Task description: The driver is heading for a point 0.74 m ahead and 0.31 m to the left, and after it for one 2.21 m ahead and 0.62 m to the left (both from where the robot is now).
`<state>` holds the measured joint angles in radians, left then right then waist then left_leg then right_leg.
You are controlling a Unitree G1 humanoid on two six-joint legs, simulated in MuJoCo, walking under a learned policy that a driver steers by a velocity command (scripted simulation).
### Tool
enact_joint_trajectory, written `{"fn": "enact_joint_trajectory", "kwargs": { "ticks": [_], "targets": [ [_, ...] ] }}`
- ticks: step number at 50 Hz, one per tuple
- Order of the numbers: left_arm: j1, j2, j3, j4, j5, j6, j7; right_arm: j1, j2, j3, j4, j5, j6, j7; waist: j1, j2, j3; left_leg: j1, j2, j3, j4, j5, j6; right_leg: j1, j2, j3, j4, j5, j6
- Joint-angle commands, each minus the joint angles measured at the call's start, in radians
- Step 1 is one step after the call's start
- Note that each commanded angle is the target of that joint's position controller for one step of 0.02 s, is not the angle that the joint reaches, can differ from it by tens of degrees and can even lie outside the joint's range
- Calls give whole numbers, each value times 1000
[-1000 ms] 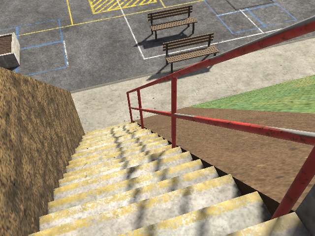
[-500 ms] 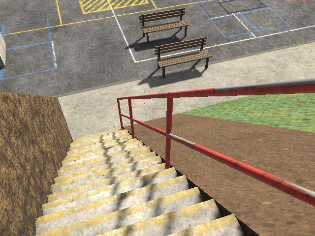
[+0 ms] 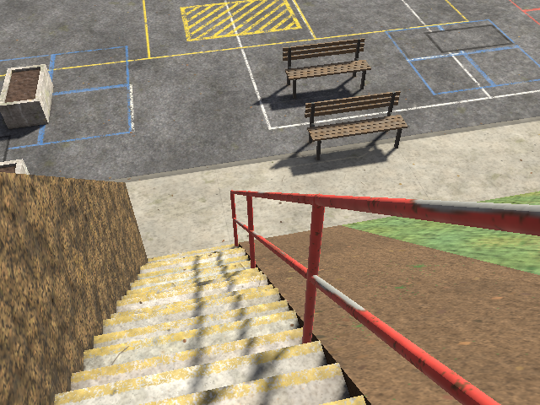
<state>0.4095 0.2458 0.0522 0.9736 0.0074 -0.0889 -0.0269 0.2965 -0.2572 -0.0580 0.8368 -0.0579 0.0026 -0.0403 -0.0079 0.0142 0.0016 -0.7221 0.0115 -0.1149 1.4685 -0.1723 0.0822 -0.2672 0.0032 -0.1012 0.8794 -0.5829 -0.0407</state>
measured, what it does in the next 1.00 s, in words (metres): goes down, turning left: left foot 0.21 m lower, then right foot 0.22 m lower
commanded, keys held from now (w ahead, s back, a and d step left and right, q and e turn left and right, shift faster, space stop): w+q+shift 0.84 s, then w+shift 0.16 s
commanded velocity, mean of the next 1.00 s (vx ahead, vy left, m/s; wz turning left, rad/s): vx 1.00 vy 0.00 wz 0.87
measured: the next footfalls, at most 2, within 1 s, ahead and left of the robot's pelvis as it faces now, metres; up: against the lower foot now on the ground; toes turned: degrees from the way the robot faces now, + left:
left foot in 0.20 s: +0.20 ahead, +0.08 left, -0.21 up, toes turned +10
right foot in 0.60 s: +0.46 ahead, -0.07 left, -0.43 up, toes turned +35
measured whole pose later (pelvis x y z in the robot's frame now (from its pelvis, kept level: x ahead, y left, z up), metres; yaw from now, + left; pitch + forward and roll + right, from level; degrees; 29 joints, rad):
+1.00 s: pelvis +0.54 +0.16 -0.53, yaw +50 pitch -3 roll -5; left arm 0.56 0.21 0.01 0.97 0.07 -0.08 0.01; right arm 0.09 -0.21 -0.03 0.82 0.01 -0.02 0.02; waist 0.11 0.11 0.03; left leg -0.53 0.08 0.04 0.59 0.47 0.13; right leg -0.05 -0.04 -0.26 1.38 -0.82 -0.03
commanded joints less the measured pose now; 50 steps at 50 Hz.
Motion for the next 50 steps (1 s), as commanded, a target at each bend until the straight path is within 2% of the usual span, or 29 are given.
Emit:
{"fn": "enact_joint_trajectory", "kwargs": {
  "ticks": [1,3,5,8,9,10,11,12,13,15,16,18,20,22,24,27,28,30,31,32,33,34,36,39,40,44,46,48,50],
  "targets": [
    [-64,94,14,-55,11,-78,23,14,-57,-15,-56,-7,16,8,-51,-98,74,-34,62,-25,-310,501,-15,-196,-302,235,-79,569,-48],
    [-72,34,-27,-73,-13,-77,45,-66,-14,2,-105,14,-15,56,-73,-22,47,204,5,50,-574,919,28,-408,-268,112,11,398,13],
    [-118,79,-14,-90,-21,-60,54,-98,9,18,-99,48,-24,90,-60,-76,98,415,-13,200,-665,959,15,-483,-247,9,40,196,-8],
    [-241,166,19,-109,9,-22,71,214,-84,-29,-21,35,34,47,-190,-231,21,530,6,252,-535,658,94,-331,-317,-24,414,622,7],
    [-140,120,14,-81,36,2,64,303,-157,-54,9,43,43,28,-175,-133,4,615,-35,327,-753,447,129,-225,-263,-130,690,863,0],
    [-128,114,27,-61,60,44,80,379,-162,-70,23,19,38,41,-246,-44,51,686,28,86,-1025,171,236,-273,-179,-109,1167,727,-22],
    [-269,1,-2,-101,78,84,81,301,-134,-47,18,67,32,58,-291,197,168,665,45,57,-1001,495,219,-510,-7,-128,1563,-18,-65],
    [-201,-59,-36,-279,60,69,85,213,-152,-4,21,93,-4,68,-32,346,165,735,58,-96,-615,1388,177,-847,6,-25,1372,-114,-26],
    [-218,8,-31,-291,95,48,67,297,-154,-19,54,116,-22,66,-71,117,40,839,112,-269,-644,1171,232,-944,-41,83,1206,-157,-21],
    [-234,23,-22,-261,80,29,62,251,-134,-4,55,74,-50,41,-17,-83,-34,688,146,-405,-662,561,269,-951,-73,195,904,68,25],
    [-205,12,-28,-267,83,33,73,224,-160,-6,40,61,-73,45,24,72,-59,651,177,-564,-643,707,298,-956,-73,217,850,207,52],
    [-347,3,-38,-311,62,53,80,32,-98,17,-59,32,-76,39,57,40,-32,246,161,-668,-794,388,340,-656,-56,229,482,434,131],
    [-267,65,-7,-246,61,59,76,96,-76,22,-17,49,-79,34,66,61,-77,241,53,-564,-587,278,274,-556,-32,248,446,775,114],
    [-379,31,-31,-310,55,43,51,80,-7,44,-38,82,-78,16,24,-49,-62,106,-114,-379,-508,-39,191,-324,16,168,86,1051,97],
    [-369,-30,-41,-304,32,45,21,-14,-40,37,-75,80,-51,19,7,49,-84,38,-161,-338,-474,-172,168,-43,62,122,-35,1125,80],
    [-354,-3,-22,-306,19,20,31,15,-53,29,-89,48,-12,26,-63,180,14,259,-120,-401,-359,73,200,-128,26,217,-182,919,39],
    [-212,47,2,-266,6,10,38,-77,-86,16,-101,35,1,21,9,206,-11,251,-123,-400,-206,110,206,-10,-13,247,-273,948,23],
    [127,76,31,-163,-4,10,38,-176,-62,18,-120,64,16,41,166,127,-56,64,-144,-319,195,435,178,392,-75,237,-384,1000,2],
    [174,99,45,-173,-37,24,28,-179,-15,18,-150,58,13,53,219,-131,25,-132,-301,-135,688,-181,140,443,-178,288,-545,1057,-65],
    [61,118,25,-214,0,32,12,-84,65,39,-212,93,4,49,47,-290,55,-595,-264,15,812,-583,104,655,-308,323,-71,1456,-51],
    [90,107,19,-194,1,32,-13,13,122,62,-192,81,4,36,12,-299,-18,-650,-181,47,798,-574,96,672,-387,353,-68,1609,-23],
    [138,79,14,-178,-6,13,-16,-102,68,44,-178,38,-5,14,53,-134,21,-633,-104,43,735,-377,83,481,-344,347,-175,1255,-22],
    [87,107,3,-157,-6,-6,-1,-215,88,49,-231,-9,-12,14,-9,-121,87,-681,-39,-45,673,-215,59,187,-374,377,-117,993,-30],
    [-78,33,-45,-193,3,-19,0,-224,61,56,-240,15,-12,40,-97,-47,175,-143,-48,86,-52,314,-26,-508,-269,203,-238,550,59],
    [-129,101,-38,-201,-3,-37,-7,-179,53,36,-198,9,7,48,-91,-118,86,106,-66,144,51,526,-18,-578,-275,187,-273,544,62],
    [159,130,-26,-75,18,-58,16,-415,18,22,-191,20,-48,58,95,-86,127,-209,-4,147,-444,890,66,18,-218,136,-4,225,40],
    [70,201,4,-93,63,-22,38,-439,-19,24,-172,72,-47,60,98,-129,141,-106,79,99,-840,791,52,140,-259,136,-7,299,-50],
    [98,154,4,-44,72,8,58,-294,-82,-6,-94,104,-43,53,81,-194,82,199,95,161,-983,634,44,163,-246,107,158,624,-85],
    [65,117,-7,-35,64,10,48,156,-144,-53,93,58,-8,49,-85,-97,-49,733,-38,287,-862,594,48,-32,-190,6,591,967,-63]
  ]
}}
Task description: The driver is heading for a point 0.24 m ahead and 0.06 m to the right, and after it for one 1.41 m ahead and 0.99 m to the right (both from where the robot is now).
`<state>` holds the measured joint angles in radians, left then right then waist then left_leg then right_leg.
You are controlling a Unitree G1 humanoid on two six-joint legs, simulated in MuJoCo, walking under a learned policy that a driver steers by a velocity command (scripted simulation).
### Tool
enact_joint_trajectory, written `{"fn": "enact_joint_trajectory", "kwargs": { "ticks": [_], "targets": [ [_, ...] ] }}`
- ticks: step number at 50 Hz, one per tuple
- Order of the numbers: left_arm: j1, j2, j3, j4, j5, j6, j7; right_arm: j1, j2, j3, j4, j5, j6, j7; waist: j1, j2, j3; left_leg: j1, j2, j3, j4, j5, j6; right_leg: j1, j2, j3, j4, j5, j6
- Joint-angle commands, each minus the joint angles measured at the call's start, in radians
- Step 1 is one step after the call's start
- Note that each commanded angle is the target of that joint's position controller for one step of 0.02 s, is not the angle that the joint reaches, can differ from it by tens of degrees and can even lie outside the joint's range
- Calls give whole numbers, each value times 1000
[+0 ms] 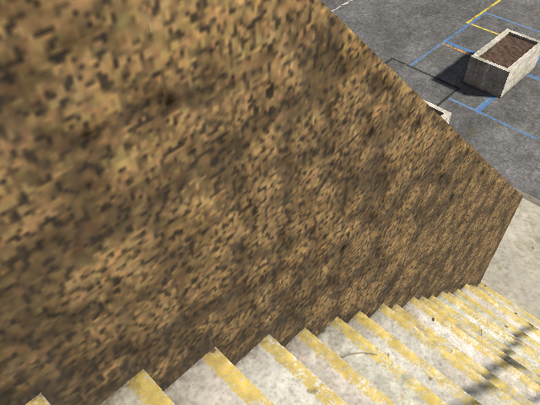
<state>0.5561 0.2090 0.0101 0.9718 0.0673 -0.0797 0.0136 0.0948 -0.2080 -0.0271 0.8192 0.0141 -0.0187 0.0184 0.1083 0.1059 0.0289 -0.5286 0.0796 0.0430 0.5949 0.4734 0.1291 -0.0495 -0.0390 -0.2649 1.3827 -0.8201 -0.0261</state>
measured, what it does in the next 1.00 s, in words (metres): goes down, turning right: left foot 0.21 m lower, then right foot 0.20 m lower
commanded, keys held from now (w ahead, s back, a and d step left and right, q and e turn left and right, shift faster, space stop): w+e+shift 1.00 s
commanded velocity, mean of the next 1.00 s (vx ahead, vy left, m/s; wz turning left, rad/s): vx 1.00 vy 0.00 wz -0.64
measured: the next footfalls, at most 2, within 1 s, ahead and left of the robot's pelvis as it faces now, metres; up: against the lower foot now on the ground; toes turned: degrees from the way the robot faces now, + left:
left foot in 0.04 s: +0.16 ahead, +0.09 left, -0.21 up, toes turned +4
right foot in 0.38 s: +0.29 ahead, -0.13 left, -0.41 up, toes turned -4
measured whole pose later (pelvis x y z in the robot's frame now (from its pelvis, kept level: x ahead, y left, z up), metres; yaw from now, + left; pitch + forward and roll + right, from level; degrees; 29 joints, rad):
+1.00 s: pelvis +0.66 -0.13 -0.56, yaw -39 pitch +0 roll +0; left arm 0.19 0.29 0.06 0.80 0.05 -0.02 0.01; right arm 0.53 -0.30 -0.07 1.03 0.01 -0.13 -0.02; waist -0.04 -0.02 -0.02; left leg -0.24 0.03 0.09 0.95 -0.69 0.00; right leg -0.78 0.04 0.05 1.28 0.09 -0.08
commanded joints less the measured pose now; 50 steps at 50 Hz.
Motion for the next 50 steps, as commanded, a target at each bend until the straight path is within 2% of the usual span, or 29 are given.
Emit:
{"fn": "enact_joint_trajectory", "kwargs": {
  "ticks": [1,2,3,5,6,7,9,11,15,17,18,19,20,21,22,25,27,29,30,33,35,38,40,41,42,45,46,47,50],
  "targets": [
    [-100,184,59,-30,-27,20,14,396,-166,-95,115,-53,25,-7,-281,40,32,724,-57,-52,-269,-302,69,-534,-15,123,534,726,-53],
    [-229,203,65,-87,-27,14,10,443,-184,-88,127,-45,5,10,-350,95,85,822,4,-81,-47,-171,99,-804,66,164,663,79,-68],
    [-140,108,44,-143,-66,-9,6,458,-205,-58,125,-42,-28,17,-244,102,-16,916,176,-221,199,377,113,-932,73,359,613,-61,-59],
    [-103,106,39,-130,-26,1,19,485,-167,-58,183,-45,-71,-5,-187,-92,-101,790,277,-361,78,-324,139,-1025,2,511,223,301,-82],
    [-170,93,30,-180,-18,23,15,334,-209,-71,162,-23,-86,-23,-113,17,-37,472,407,-501,-59,-715,205,-941,-33,509,66,367,-33],
    [-260,105,31,-200,-2,63,17,224,-139,-41,141,-25,-97,-29,-86,-87,13,151,357,-452,-88,-709,174,-704,-37,517,-85,575,33],
    [-123,89,27,-131,-27,103,19,118,-131,-25,89,-56,-114,-10,-2,42,-14,-99,249,-224,82,-400,114,-490,36,354,-75,906,65],
    [-177,83,31,-159,-24,85,-23,103,-72,-9,101,-17,-144,-34,43,-5,-2,-232,174,-107,150,-902,-26,-338,-2,411,-367,1350,50],
    [-122,141,51,-158,-51,106,-6,35,-137,-40,82,-15,-138,-29,68,111,-28,-227,148,89,391,-656,-80,-10,55,196,-514,1333,-5],
    [30,141,66,-114,-17,120,-10,114,-159,-50,96,-36,-85,-29,94,24,-39,-63,171,150,728,-381,-59,47,82,124,-599,1052,-74],
    [204,168,91,-53,-25,129,-9,39,-205,-65,83,-21,-51,-34,227,-63,-59,-61,115,166,1118,-95,-44,163,83,130,-669,915,-131],
    [195,156,75,-67,-36,106,-35,-42,-120,-57,54,-28,-11,-64,276,-214,56,-140,-31,160,1714,-487,-25,45,-46,356,-1014,958,-255],
    [84,238,53,-52,-78,74,-57,-96,83,-3,-45,-56,8,-88,94,-600,199,-505,-185,164,2043,-1285,-1,-10,-63,355,-614,1930,-151],
    [114,216,22,-52,-114,49,-52,-43,66,10,-171,-89,-4,-87,-65,-565,137,-708,-113,67,1704,-1232,9,53,-53,565,-533,2275,-66],
    [179,205,34,-33,-101,45,-40,-51,-10,2,-146,-100,-10,-81,-18,-309,93,-776,-82,25,1519,-1221,-22,88,-83,685,-601,1913,-96],
    [-78,279,50,-94,-44,9,-10,-31,-16,11,-138,-110,-44,-68,-162,-223,25,-738,-44,-137,1079,-776,-103,-170,-164,965,-680,1086,-242],
    [-211,183,18,-146,-38,-13,-4,-205,-55,9,-173,-80,-44,-57,-145,-90,60,-313,-73,-105,613,-421,-186,-561,-86,968,-812,880,-246],
    [-163,207,32,-102,-77,-9,-5,-74,-56,-2,-93,-77,-12,-55,-161,-233,-41,-310,-43,-187,665,-179,-150,-346,-93,987,-616,971,-270],
    [-128,185,27,-118,-78,-5,7,-179,-120,-19,-118,-63,-17,-48,-111,-142,-25,-380,-62,-155,402,-39,-135,-225,-3,859,-527,782,-261],
    [-87,93,5,-106,-70,11,2,-288,15,15,-156,-41,-57,-2,11,-121,-14,-15,-109,-119,63,188,-133,-365,96,788,-508,465,-240],
    [-68,82,5,-79,-53,15,-16,-216,0,4,-147,-6,-58,-3,39,-179,40,98,-117,-124,-128,73,-146,-325,129,793,-457,515,-235],
    [-212,91,21,-73,-18,12,-16,302,-88,-44,26,16,-52,-41,-191,-298,-88,482,-45,-145,-195,197,-134,-320,183,684,18,608,-210],
    [-352,107,45,-101,-28,34,-21,635,-178,-86,150,-31,-47,-38,-394,-39,-48,896,29,-181,-190,75,-85,-715,294,566,618,328,-132],
    [-307,80,44,-151,-36,44,4,525,-182,-77,99,-41,-44,-14,-334,13,77,721,140,-211,-289,226,-103,-739,327,483,749,33,-136],
    [-82,-19,22,-188,-61,55,15,413,-192,-54,104,-71,-67,12,-73,170,28,905,291,-291,141,801,-65,-995,214,409,750,-64,-118],
    [-181,80,44,-166,12,58,23,402,-79,-36,84,-13,-125,21,-101,-90,44,578,250,-314,70,-27,-4,-1062,36,415,403,339,-143],
    [-293,54,40,-216,35,53,19,371,-174,-67,106,6,-143,-5,-113,93,67,489,366,-471,85,-214,82,-1128,-24,481,308,440,-127],
    [-357,77,45,-243,2,53,9,289,-105,-42,114,4,-153,-29,-61,-13,153,117,319,-370,57,-374,42,-913,-33,540,-131,853,-52],
    [-268,63,45,-171,-47,43,-33,246,-73,-14,98,7,-166,-65,-10,-7,17,-202,115,-50,323,-714,-109,-368,88,274,-298,1446,-41]
  ]
}}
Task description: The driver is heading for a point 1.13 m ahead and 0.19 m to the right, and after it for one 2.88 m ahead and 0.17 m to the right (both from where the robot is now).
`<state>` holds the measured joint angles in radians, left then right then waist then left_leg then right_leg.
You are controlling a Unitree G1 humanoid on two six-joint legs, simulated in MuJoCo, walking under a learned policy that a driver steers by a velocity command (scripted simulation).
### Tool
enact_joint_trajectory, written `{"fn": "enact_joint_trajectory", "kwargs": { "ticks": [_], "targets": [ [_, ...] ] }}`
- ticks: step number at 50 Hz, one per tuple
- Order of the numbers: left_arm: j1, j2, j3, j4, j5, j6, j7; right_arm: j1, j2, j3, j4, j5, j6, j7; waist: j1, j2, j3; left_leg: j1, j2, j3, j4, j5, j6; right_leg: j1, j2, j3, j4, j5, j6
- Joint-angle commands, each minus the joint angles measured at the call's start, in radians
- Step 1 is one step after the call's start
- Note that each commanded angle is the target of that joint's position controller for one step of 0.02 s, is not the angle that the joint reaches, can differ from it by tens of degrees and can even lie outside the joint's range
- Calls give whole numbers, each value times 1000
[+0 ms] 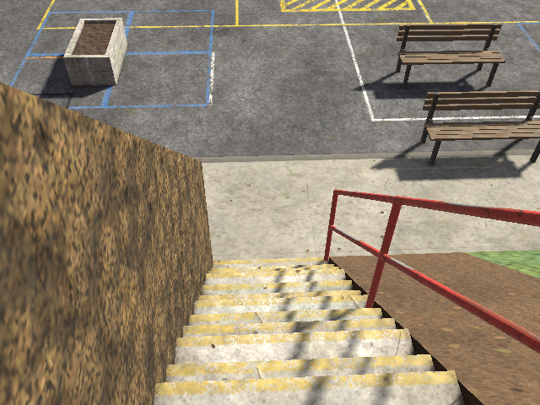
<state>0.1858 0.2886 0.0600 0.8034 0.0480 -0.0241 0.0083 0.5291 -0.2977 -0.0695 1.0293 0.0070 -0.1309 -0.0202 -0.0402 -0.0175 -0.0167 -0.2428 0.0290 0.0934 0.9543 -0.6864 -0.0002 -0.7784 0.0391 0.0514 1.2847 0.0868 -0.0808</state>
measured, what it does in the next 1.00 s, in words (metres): goes down, turning right: right foot 0.20 m lower, then left foot 0.23 m lower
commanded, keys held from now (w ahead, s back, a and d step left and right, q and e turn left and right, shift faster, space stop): w+e+shift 0.28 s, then w+shift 0.72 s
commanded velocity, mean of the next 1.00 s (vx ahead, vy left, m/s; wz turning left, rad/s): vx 1.00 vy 0.00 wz -0.50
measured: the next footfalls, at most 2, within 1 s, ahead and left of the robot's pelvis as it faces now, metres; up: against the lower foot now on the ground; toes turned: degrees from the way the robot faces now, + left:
right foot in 0.16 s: +0.16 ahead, -0.05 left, -0.20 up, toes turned -9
left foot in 0.46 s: +0.42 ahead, +0.11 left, -0.43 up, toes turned -24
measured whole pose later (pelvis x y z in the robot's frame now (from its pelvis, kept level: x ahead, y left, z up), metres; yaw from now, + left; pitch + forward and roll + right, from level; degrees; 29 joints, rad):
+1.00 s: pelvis +0.61 -0.08 -0.57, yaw -27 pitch -1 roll +1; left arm 0.15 0.21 0.03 0.89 0.01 -0.07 -0.02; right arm 0.47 -0.23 -0.06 1.03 -0.02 -0.05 -0.03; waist -0.01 -0.04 0.00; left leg -0.47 -0.06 0.00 1.87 -0.63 0.12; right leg -0.29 0.02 -0.02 0.61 -0.28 -0.07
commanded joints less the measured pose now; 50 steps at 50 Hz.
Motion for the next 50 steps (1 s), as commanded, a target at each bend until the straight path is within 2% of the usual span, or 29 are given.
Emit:
{"fn": "enact_joint_trajectory", "kwargs": {
  "ticks": [1,2,4,6,7,8,9,11,12,15,17,20,22,23,24,25,26,28,29,31,33,37,41,42,45,46,47,49,50],
  "targets": [
    [43,-48,-15,-26,-35,-8,-25,-156,6,34,-110,30,-55,-35,94,179,88,-429,184,-98,41,394,18,266,39,-95,-179,491,-4],
    [-12,-83,-43,-56,-38,-18,-32,-137,37,38,-111,35,-53,-31,90,65,98,-542,130,29,65,289,5,434,38,-111,-422,739,-7],
    [-124,-72,-52,-85,-40,-9,-34,-56,-44,5,-83,6,-6,-17,-7,142,158,-391,151,48,114,492,46,462,83,-225,-582,521,-13],
    [260,52,-2,0,-16,10,15,-224,-121,-16,-107,-5,-3,-16,202,303,-81,-377,245,-7,552,980,55,820,18,-209,-429,355,-102],
    [540,128,32,109,-17,14,16,-319,-146,-11,-142,-30,10,-22,365,71,-84,-705,194,67,964,679,20,1196,-7,-152,-498,315,-159],
    [506,140,41,103,-50,16,-11,-335,-94,-15,-131,-48,62,-34,407,-163,160,-733,17,135,1309,69,46,994,-58,-2,-989,111,-216],
    [411,174,28,97,-36,9,-18,-270,-24,5,-227,-47,58,-36,203,-259,168,-1041,18,44,1318,-162,46,1121,-127,147,-515,892,-190],
    [347,168,33,91,-73,-3,-8,-145,-24,21,-250,-89,35,-15,119,-98,-31,-1106,82,-294,928,-250,26,990,-363,741,-586,39,-426],
    [228,51,-17,54,-22,-26,-9,-198,-101,-11,-198,-84,37,-29,58,175,36,-960,83,-303,712,70,-11,752,-284,594,-585,-55,-342],
    [-85,-2,-32,-22,-3,-54,21,-22,9,29,-152,-43,60,-44,-189,33,16,3,-56,-39,331,976,-109,-240,-54,316,-452,-177,-218],
    [-131,-33,-31,-34,-66,-73,47,18,8,54,-165,-30,61,-31,-228,-1,-27,134,-36,-66,63,1304,-83,-244,59,182,-232,-462,-128],
    [31,37,-12,24,-35,-44,35,-155,-12,61,-216,1,54,-22,-73,-148,62,92,6,-67,-464,1207,19,113,30,117,-76,-354,-130],
    [-49,44,-19,-2,-22,5,32,147,-71,20,-111,16,78,-22,-169,-186,-7,250,18,17,-454,1103,83,243,-29,123,284,129,-167],
    [-63,-19,-21,-39,-40,18,30,265,-103,-3,-71,9,89,-4,-225,-28,20,371,115,-156,-450,882,147,34,39,128,710,31,-146],
    [-46,-200,-67,-104,-45,4,28,260,-117,11,-52,-17,64,31,-141,405,133,406,203,-293,-141,1403,61,-386,256,71,1160,-931,-121],
    [77,-197,-78,-107,-21,-13,40,215,-105,21,-58,1,56,47,-12,483,87,507,236,-472,-139,1279,28,-608,153,79,1064,-932,-148],
    [41,-134,-70,-62,10,-16,41,279,-45,26,-38,11,41,48,-35,263,85,453,272,-550,-246,942,52,-662,114,107,975,-846,-148],
    [-206,-96,-70,-125,14,-20,26,106,-159,8,-64,17,30,15,-29,236,193,154,386,-963,-554,201,167,-726,20,141,770,-737,-59],
    [-310,-67,-61,-133,10,-12,23,-10,-59,45,-89,-24,30,5,16,-34,288,-78,333,-845,-486,38,132,-673,-4,240,544,-384,0],
    [-276,-114,-89,-122,-27,1,2,-180,2,86,-134,-20,37,-14,107,-66,266,-642,226,-605,-449,-86,121,-113,27,104,109,18,81],
    [-122,-64,-57,-18,3,32,0,-138,-141,52,-126,12,21,15,106,124,105,-605,220,-492,-379,234,119,165,52,-16,236,127,86],
    [-464,-49,-52,-96,-7,-26,15,217,-36,55,-13,-36,25,-25,-150,127,202,129,110,-461,-141,319,159,-461,-33,43,-186,233,12],
    [-449,-104,-77,-89,-37,-32,-25,60,-16,45,-54,-19,32,-27,-112,36,163,-214,74,-299,-159,270,187,214,-49,-142,-550,442,25],
    [-348,-89,-56,-56,-73,-24,-28,5,-35,39,-41,-30,36,-18,-65,161,154,-222,104,-303,-70,270,192,296,-77,-74,-514,440,16],
    [93,18,-3,106,-44,-10,-19,14,-20,15,-5,-42,48,3,62,83,34,-161,59,-101,455,818,142,652,-16,-137,-675,232,-25],
    [366,33,22,179,-20,-4,-9,-109,-87,-12,-16,-39,64,-5,260,7,13,-420,26,-59,873,844,115,987,-25,-110,-746,184,-87],
    [498,61,25,204,-38,-3,-25,-311,-172,-42,-59,-32,66,-9,445,-154,43,-660,-100,-46,1221,263,89,1125,-97,-53,-829,200,-150],
    [313,54,-12,179,-25,-49,-36,-53,17,-8,-126,-20,57,-20,81,-145,-4,-919,-78,-251,912,-33,141,1204,-314,228,-506,784,-134],
    [287,37,-11,177,-25,-58,-33,31,30,-3,-82,-40,54,-11,34,-45,-69,-855,-17,-290,682,111,144,1076,-340,259,-536,400,-153]
  ]
}}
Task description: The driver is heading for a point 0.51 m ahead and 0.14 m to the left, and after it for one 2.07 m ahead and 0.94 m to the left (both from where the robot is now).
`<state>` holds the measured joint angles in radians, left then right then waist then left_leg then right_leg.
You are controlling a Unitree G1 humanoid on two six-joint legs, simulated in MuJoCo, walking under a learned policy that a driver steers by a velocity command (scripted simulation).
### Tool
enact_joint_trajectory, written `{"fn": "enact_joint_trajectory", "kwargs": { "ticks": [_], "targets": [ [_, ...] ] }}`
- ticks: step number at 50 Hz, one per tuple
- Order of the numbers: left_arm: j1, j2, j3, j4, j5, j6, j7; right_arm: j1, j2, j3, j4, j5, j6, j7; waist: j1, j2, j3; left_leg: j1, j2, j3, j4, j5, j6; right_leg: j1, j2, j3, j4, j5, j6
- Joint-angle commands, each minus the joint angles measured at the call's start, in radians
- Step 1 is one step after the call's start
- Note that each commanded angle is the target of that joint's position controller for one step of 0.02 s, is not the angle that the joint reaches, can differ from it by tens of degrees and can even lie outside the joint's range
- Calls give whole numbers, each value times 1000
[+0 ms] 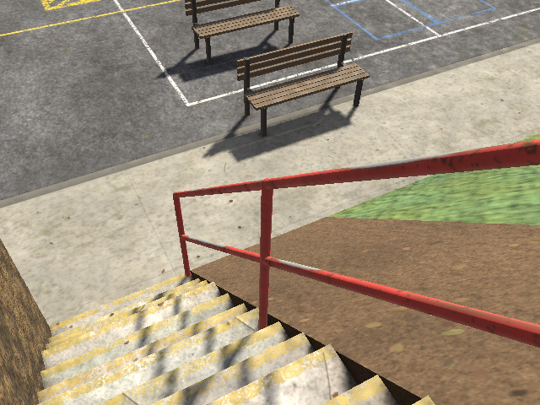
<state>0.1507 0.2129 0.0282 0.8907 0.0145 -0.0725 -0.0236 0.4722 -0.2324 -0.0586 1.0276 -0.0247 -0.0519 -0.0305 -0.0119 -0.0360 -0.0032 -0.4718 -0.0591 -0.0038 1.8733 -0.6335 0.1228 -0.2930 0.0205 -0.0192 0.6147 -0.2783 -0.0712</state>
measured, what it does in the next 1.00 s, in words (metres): goes down, turning left: left foot 0.23 m lower, then right foot 0.22 m lower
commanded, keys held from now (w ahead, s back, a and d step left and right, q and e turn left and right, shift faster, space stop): w+shift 0.40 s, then w+q+shift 0.08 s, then q+shift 0.52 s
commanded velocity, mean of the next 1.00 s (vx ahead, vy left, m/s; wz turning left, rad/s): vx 0.69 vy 0.00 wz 0.37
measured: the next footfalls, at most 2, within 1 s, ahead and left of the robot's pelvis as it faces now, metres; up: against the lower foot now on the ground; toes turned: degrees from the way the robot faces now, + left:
left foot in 0.26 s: +0.24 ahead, +0.12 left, -0.23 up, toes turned +2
right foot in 0.68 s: +0.58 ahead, -0.06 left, -0.45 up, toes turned +5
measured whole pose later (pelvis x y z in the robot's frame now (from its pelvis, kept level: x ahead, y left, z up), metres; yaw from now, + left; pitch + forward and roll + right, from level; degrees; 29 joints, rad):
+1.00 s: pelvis +0.56 +0.03 -0.54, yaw +22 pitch -3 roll -2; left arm 0.47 0.23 0.01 0.91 0.00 -0.02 0.07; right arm 0.07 -0.27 -0.06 0.68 -0.04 0.07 0.01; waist 0.01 0.03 0.05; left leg -0.78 -0.02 -0.02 0.98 0.53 0.02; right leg -0.36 -0.12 -0.28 1.18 -0.74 -0.01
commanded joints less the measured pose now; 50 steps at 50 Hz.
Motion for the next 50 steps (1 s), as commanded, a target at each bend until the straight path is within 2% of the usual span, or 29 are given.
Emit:
{"fn": "enact_joint_trajectory", "kwargs": {
  "ticks": [1,2,4,6,10,11,13,14,15,17,18,19,20,22,23,25,26,27,29,32,33,34,35,36,39,41,44,47,50],
  "targets": [
    [269,41,4,83,6,-11,8,22,-28,-20,-54,-31,-16,-7,9,-34,-23,-617,88,-238,-306,127,7,405,-307,349,133,530,-170],
    [68,45,2,4,11,-20,28,-73,-65,-25,-140,-25,-8,-3,-71,-14,-16,-421,121,-264,-660,364,-48,38,-381,432,81,308,-212],
    [82,104,16,12,30,-24,40,-54,-71,-19,-132,-30,34,-6,-108,-53,-74,-5,33,-59,-700,761,-113,-334,-228,295,167,355,-202],
    [-30,34,0,-10,-14,-55,68,-34,-40,6,-138,16,35,24,-184,-28,-50,359,33,-29,-959,1220,-130,-636,-95,87,302,-105,-82],
    [129,125,19,-1,16,2,84,-201,-79,31,-220,22,48,19,-13,-85,78,263,87,46,-1346,990,-54,-335,-141,144,541,94,-124],
    [66,163,30,-5,11,23,95,-31,-102,22,-168,18,55,18,-90,-146,-8,406,96,112,-1258,1026,-25,-307,-158,157,735,314,-148],
    [66,119,30,-16,10,64,112,218,-188,-20,-90,7,59,38,-210,117,27,543,235,-106,-1607,821,135,-398,0,94,1501,363,-125],
    [-15,-44,-2,-55,4,66,110,226,-173,6,-75,3,52,54,-187,388,80,650,274,-88,-1140,1710,78,-823,247,15,1977,-630,-113],
    [113,-66,-27,-132,-14,53,111,173,-180,27,-84,3,33,67,-17,462,44,717,337,-165,-993,1792,-6,-1085,175,76,1843,-578,-140],
    [109,-1,-19,-76,1,34,119,210,-174,14,-75,22,16,67,-38,217,-24,593,374,-272,-1121,958,33,-1124,82,177,1627,-360,-137],
    [18,-20,-28,-98,33,24,108,131,-222,3,-65,35,3,49,-13,237,-10,505,429,-398,-1194,613,88,-1188,39,185,1531,-247,-69],
    [-66,17,-16,-113,44,32,97,56,-152,34,-79,17,-19,41,25,95,85,282,400,-463,-1237,452,56,-1125,4,214,1217,-28,-1],
    [-156,-7,-32,-157,30,32,82,-94,-55,68,-110,9,-29,28,79,38,167,-24,323,-389,-1312,354,27,-923,10,132,900,149,73],
    [0,-34,-34,-98,26,43,38,-198,-94,62,-126,28,-51,26,156,42,119,-483,260,-334,-1353,351,57,-195,-11,-5,653,550,90],
    [64,25,-1,-30,41,57,24,-147,-216,23,-115,37,-50,38,145,148,48,-332,290,-346,-1294,468,91,-200,-29,8,754,587,77],
    [-199,95,19,-96,46,36,19,32,-117,40,-75,42,-49,7,-14,67,163,210,199,-380,-1053,230,123,-771,-97,78,409,745,34],
    [-314,54,13,-120,53,13,15,143,-84,41,-65,28,-39,-1,-112,55,180,391,175,-466,-1027,355,162,-888,-102,90,305,660,26],
    [-348,10,-2,-139,54,-17,14,121,-26,47,-64,20,-40,-22,-113,13,128,354,132,-422,-984,375,158,-699,-95,115,86,830,45],
    [-303,-40,-8,-133,6,-16,5,43,-60,27,-81,30,-27,-24,-117,24,141,60,88,-311,-997,439,122,-231,-24,23,-118,865,66],
    [242,69,39,43,-3,15,16,-61,-57,18,-96,15,-17,1,76,125,-3,-29,50,-261,-521,650,93,232,-39,-5,-77,938,51],
    [414,90,47,91,11,23,23,-57,-62,10,-80,9,-14,20,172,32,-5,-165,-9,-207,-272,634,50,469,-53,-38,-188,961,58],
    [557,129,61,148,4,46,22,-113,-80,-14,-79,1,0,25,274,-83,18,-403,-132,-159,40,58,5,691,-150,27,-226,916,26],
    [515,164,53,96,-14,52,17,-145,-95,-30,-128,15,17,7,266,-41,48,-479,-220,-121,305,-252,-19,651,-293,137,-136,1236,-7],
    [341,175,29,53,6,31,13,119,-21,-13,-181,41,30,-4,-34,-140,-55,-640,-51,-133,92,-191,-45,804,-484,268,72,1512,-45],
    [313,84,12,6,-33,-30,23,-119,-87,-22,-209,-66,81,-24,21,3,29,-614,45,-103,-83,127,-74,329,-377,196,-22,856,-98],
    [201,94,9,-3,-16,-25,69,-187,9,12,-298,-41,99,-3,-78,-129,64,-363,73,-83,-523,596,-124,-117,-419,109,-22,773,-133],
    [177,91,-6,-50,-17,-16,91,-250,-36,-5,-309,-31,129,8,-70,-144,-68,-340,44,-50,-513,895,-106,-101,-357,52,130,406,-49],
    [171,85,-14,-79,-19,26,111,-385,-24,5,-403,-23,137,43,-63,-13,1,-258,49,-77,-797,1234,-96,-227,-337,26,202,-252,17],
    [207,106,-4,-86,-11,37,81,-438,-10,20,-431,1,95,64,-14,15,83,-31,32,38,-1123,1307,-116,-308,-293,-102,295,-427,30]
  ]
}}
Velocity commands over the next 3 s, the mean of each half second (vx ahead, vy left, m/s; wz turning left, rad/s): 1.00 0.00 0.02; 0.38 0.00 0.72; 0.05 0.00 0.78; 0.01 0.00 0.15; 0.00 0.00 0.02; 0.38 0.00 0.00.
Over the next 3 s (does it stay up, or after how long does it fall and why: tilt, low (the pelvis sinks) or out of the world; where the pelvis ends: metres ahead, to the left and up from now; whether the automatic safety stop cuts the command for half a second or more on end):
stays up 0.78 0.12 -0.69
